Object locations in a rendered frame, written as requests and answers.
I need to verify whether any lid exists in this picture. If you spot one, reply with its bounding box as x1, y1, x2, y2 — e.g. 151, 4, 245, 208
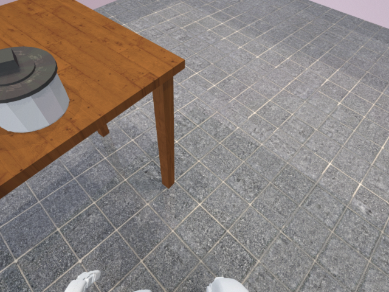
0, 46, 58, 103

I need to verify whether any robot left hand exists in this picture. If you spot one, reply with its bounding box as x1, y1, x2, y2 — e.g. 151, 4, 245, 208
64, 270, 101, 292

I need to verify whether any robot right thigh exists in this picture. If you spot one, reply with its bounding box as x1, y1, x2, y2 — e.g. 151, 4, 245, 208
206, 278, 249, 292

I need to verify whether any table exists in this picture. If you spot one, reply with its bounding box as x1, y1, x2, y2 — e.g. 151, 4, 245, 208
0, 0, 185, 199

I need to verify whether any knob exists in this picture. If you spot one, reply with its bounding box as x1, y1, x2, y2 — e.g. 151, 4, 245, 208
0, 48, 19, 73

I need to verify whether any pot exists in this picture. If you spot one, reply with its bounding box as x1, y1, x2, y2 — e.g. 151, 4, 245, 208
0, 74, 70, 133

